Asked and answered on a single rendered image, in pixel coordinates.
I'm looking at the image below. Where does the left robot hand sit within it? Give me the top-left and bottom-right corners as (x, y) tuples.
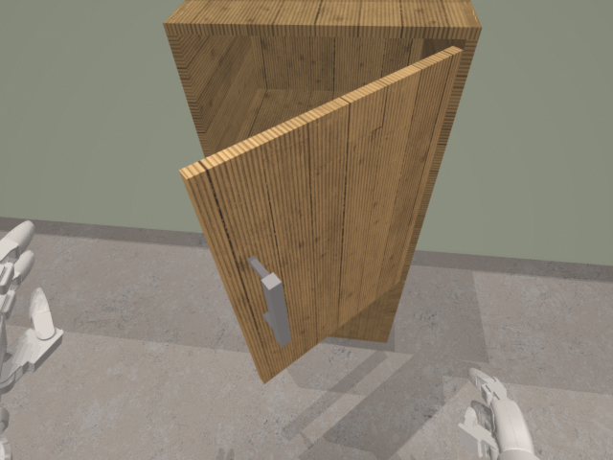
(0, 220), (63, 402)

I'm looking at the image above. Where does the handle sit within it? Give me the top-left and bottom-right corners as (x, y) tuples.
(247, 256), (291, 347)

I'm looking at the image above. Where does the right robot hand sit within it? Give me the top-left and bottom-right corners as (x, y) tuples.
(458, 368), (535, 460)

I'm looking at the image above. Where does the cupboard door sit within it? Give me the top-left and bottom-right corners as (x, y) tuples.
(179, 46), (463, 384)

